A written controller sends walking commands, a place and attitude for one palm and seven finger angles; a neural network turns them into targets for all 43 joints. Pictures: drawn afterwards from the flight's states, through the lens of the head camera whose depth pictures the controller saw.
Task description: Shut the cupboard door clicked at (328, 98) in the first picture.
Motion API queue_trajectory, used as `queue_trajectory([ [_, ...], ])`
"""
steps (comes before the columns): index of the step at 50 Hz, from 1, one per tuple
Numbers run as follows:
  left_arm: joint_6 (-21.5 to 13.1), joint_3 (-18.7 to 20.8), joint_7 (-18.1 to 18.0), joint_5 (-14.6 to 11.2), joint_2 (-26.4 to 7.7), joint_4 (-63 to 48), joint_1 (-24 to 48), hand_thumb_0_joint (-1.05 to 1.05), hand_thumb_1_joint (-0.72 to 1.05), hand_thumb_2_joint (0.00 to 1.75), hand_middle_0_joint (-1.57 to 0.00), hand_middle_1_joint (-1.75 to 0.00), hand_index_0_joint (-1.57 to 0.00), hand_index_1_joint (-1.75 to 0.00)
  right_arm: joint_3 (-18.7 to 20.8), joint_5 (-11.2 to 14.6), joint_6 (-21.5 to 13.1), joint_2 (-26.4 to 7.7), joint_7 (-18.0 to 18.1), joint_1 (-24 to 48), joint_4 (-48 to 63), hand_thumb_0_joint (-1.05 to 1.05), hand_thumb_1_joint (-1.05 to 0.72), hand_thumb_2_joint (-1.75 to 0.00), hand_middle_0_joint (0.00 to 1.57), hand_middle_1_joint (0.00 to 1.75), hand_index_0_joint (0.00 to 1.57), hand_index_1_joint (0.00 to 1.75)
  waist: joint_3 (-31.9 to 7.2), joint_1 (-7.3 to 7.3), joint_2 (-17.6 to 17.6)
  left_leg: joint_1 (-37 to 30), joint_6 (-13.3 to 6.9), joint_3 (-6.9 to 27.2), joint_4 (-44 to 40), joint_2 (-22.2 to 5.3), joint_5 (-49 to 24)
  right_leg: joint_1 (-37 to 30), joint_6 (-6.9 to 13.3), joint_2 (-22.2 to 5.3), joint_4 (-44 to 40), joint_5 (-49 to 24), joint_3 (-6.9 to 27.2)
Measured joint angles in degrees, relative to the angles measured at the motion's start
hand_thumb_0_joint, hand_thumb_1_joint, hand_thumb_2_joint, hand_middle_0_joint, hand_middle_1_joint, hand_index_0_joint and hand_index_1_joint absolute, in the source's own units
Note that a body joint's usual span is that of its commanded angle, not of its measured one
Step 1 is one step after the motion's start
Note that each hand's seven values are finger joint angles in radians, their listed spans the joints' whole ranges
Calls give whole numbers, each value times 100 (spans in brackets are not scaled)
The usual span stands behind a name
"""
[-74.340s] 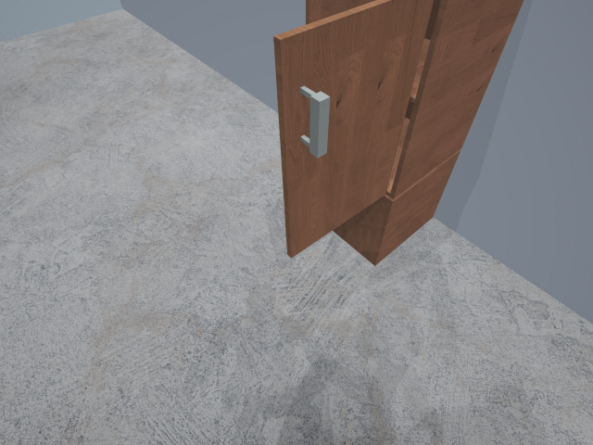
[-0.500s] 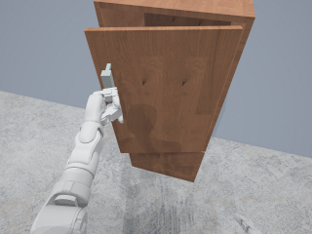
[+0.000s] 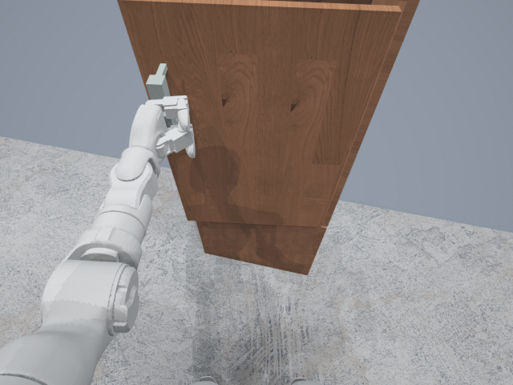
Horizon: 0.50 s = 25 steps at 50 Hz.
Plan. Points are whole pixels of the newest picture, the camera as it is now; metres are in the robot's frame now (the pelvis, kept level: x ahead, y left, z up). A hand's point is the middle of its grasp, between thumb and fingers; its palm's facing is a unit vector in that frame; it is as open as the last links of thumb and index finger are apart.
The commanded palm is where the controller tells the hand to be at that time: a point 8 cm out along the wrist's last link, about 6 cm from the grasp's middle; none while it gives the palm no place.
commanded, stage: push the door shut along its arc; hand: left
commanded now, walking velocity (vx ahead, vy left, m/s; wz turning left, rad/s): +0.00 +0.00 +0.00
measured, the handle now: (167, 103) +0.55 +0.13 +0.12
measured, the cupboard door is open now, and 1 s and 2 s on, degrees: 10 0 0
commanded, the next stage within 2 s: pull the fist back off the door in 1.08 s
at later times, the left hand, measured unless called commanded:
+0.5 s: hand (220, 108) +0.53 +0.04 +0.13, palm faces -0.29 -0.96 -0.01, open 3.1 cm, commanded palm +0.54 +0.10 +0.12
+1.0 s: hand (225, 96) +0.56 +0.03 +0.13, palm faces -0.37 -0.93 -0.01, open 3.0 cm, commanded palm +0.60 +0.06 +0.12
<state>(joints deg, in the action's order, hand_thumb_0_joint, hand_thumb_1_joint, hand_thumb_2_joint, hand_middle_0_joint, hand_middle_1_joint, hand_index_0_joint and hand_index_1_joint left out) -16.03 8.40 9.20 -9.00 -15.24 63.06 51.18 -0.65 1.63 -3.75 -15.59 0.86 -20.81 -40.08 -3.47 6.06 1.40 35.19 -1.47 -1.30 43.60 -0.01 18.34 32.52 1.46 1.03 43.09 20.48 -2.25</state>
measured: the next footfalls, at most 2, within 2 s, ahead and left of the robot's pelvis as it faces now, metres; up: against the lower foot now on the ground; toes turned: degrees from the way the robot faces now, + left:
none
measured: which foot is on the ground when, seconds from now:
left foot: down 0.00-1.00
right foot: down 0.00-1.00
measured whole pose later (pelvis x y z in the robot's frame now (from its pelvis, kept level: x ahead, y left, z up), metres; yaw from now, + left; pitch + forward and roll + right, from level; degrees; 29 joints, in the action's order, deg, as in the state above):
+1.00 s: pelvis +0.01 -0.01 -0.02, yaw +0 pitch +21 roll -2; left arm -11.2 10.0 18.8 -4.5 -25.7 80.1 77.9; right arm -1.0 -1.3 -3.3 -16.4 0.8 -24.5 -41.1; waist -3.6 14.2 2.6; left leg 51.6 -0.9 0.8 51.6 -1.1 21.0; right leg 47.6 2.3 2.2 49.1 22.7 -4.3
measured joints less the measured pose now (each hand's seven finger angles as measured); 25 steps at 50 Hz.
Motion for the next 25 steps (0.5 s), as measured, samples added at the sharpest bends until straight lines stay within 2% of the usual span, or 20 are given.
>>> queue_trajectory([
  [8,-95,61,173,93,-176,365,406,2,90,90,-131,-150,-131,-150,34,-49,-36,-31,-37,-193,-45,0,-91,-90,20,30,20,30,-37,198,32,275,-12,-40,133,-29,42,283,-12,24,113,12,40],
  [14,-61,307,222,178,-270,724,760,2,90,90,-130,-150,-130,-150,-5,-86,-16,-35,-57,-252,-35,0,-91,-90,20,30,20,30,-59,349,52,434,-16,-65,205,-56,71,450,-13,49,175,22,66],
  [19,-40,254,306,279,-470,997,1129,2,90,90,-130,-150,-130,-150,-23,-111,-37,-41,-70,-279,1,0,-91,-90,20,30,20,30,-35,481,76,657,-7,-39,309,-72,89,658,-3,64,256,36,40],
  [25,70,391,444,343,-636,1235,1612,2,90,90,-130,-150,-130,-150,-44,-158,-43,-84,-66,-305,29,0,-91,-90,20,30,20,30,-15,641,96,967,2,-26,436,-92,125,963,10,82,372,67,26],
])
